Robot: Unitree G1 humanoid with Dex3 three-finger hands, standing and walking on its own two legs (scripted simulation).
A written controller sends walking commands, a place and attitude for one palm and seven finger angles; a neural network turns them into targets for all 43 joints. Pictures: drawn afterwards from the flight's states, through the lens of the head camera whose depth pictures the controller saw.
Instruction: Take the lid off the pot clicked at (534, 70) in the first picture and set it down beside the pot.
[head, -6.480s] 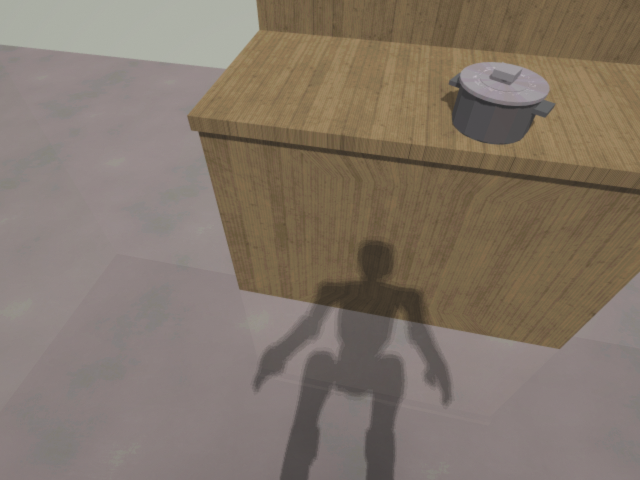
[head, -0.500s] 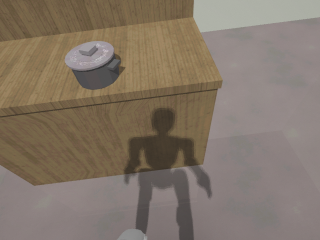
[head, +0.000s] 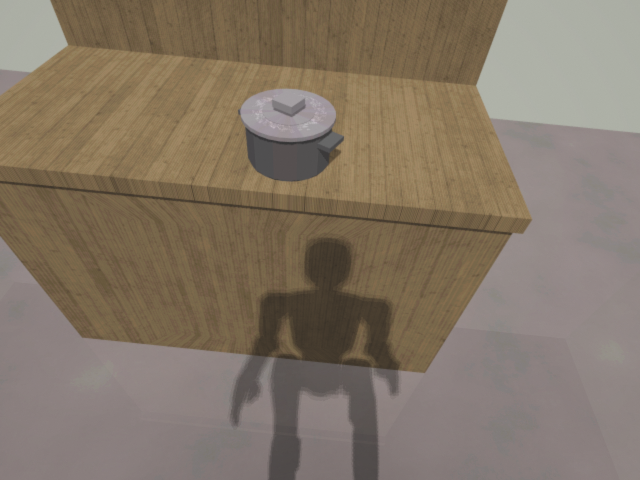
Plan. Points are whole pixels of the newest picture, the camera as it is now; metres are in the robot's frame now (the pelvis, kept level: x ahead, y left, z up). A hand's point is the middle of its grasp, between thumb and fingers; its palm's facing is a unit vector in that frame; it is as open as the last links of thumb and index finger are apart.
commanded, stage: take the last steps up to it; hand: left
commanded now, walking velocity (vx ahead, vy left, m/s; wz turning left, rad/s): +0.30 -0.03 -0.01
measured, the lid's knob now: (288, 102) +0.72 +0.14 +0.11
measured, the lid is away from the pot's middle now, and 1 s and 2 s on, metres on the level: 0.00 0.00 0.00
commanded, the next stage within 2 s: come to a stop and stand still in 0.54 s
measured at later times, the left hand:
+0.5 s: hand (270, 408) +0.26 +0.10 -0.16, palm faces +0.00 -0.98 -0.22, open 7.4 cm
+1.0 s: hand (259, 459) +0.19 +0.10 -0.19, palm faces +0.10 -0.98 -0.18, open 7.4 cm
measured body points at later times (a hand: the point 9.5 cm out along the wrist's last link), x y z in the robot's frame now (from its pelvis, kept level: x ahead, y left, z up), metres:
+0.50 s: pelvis +0.15 -0.08 -0.01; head +0.17 -0.11 +0.44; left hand +0.25 +0.15 -0.14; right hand +0.05 -0.29 -0.18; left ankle +0.04 +0.05 -0.66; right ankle +0.20 -0.15 -0.74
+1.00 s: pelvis +0.22 -0.06 -0.01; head +0.25 -0.05 +0.44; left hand +0.19 +0.15 -0.17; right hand +0.34 -0.27 -0.15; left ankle +0.26 +0.06 -0.74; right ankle +0.19 -0.16 -0.72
